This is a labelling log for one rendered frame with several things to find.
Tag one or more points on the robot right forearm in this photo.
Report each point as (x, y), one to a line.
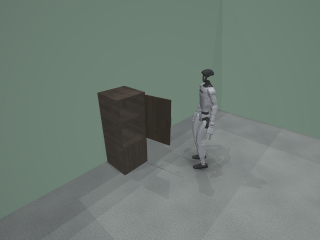
(199, 108)

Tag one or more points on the left robot upper arm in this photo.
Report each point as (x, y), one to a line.
(212, 94)

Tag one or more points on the robot left forearm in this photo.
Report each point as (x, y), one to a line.
(212, 116)

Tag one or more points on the cupboard door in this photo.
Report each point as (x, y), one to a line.
(157, 119)

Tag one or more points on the humanoid robot torso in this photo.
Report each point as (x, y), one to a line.
(205, 103)

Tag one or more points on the left robot foot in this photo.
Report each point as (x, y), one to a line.
(200, 166)

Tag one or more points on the left robot hand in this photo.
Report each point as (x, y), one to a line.
(210, 131)

